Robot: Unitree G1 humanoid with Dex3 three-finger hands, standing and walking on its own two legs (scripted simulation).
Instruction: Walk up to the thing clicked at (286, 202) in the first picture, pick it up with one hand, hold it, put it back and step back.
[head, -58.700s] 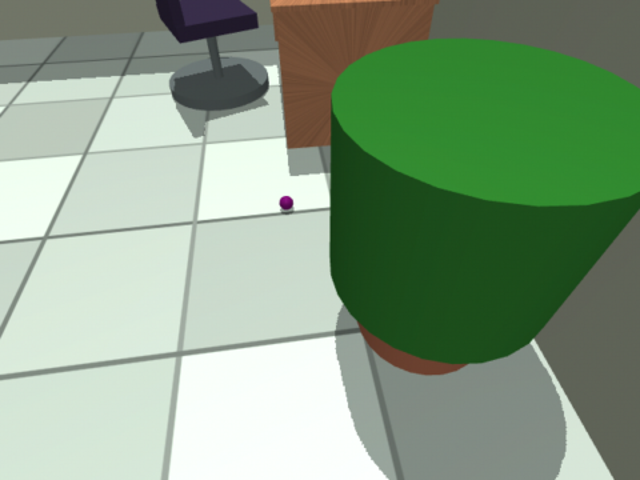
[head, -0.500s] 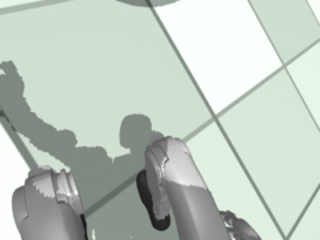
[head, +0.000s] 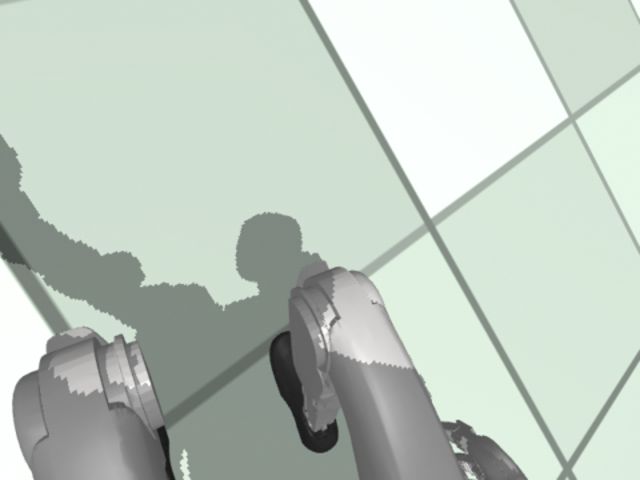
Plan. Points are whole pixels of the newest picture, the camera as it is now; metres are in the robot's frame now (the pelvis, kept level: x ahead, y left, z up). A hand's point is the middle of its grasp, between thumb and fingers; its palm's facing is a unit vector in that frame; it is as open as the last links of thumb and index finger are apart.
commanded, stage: rest palm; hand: left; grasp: from above
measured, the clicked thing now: out of the picture +0.51 +0.36 -0.29
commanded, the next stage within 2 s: none
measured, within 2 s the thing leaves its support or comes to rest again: neither
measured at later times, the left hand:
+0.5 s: hand out of the picture +0.49 +0.35 -0.23, palm faces -0.43 -0.12 -0.89, open 14.3 cm
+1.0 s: hand out of the picture +0.48 +0.35 -0.24, palm faces -0.44 -0.13 -0.89, open 14.3 cm
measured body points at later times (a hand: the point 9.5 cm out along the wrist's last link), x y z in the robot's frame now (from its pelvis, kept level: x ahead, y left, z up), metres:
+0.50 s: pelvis +0.00 +0.00 -0.01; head +0.28 +0.13 +0.32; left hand +0.51 +0.36 -0.18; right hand +0.05 -0.25 -0.06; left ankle +0.07 +0.13 -0.29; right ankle +0.11 -0.12 -0.29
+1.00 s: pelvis +0.00 +0.01 -0.01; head +0.29 +0.14 +0.31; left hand +0.50 +0.36 -0.19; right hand +0.06 -0.25 -0.06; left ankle +0.07 +0.13 -0.29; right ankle +0.11 -0.12 -0.29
